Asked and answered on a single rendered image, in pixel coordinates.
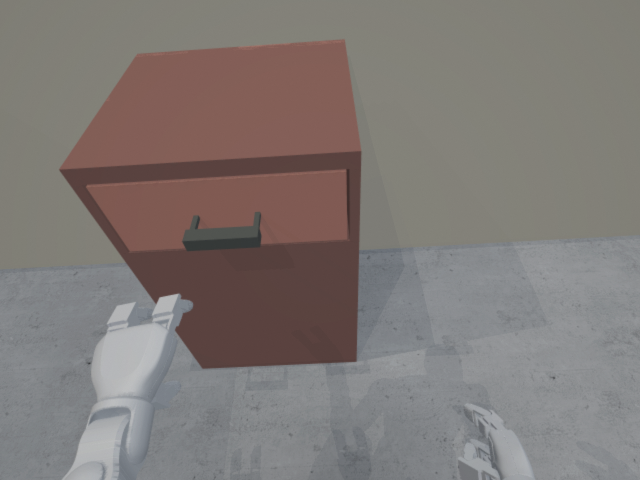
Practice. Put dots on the left robot forearm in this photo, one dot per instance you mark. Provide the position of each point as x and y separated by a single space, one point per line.
115 444

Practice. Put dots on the left robot hand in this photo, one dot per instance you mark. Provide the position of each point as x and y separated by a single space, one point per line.
133 359

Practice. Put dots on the right robot hand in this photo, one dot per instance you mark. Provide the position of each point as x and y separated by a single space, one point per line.
505 455

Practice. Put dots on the drawer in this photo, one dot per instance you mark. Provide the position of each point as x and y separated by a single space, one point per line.
294 207

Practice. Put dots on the handle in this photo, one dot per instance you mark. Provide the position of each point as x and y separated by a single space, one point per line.
222 238

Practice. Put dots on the cabinet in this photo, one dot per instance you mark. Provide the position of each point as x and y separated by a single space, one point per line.
234 111

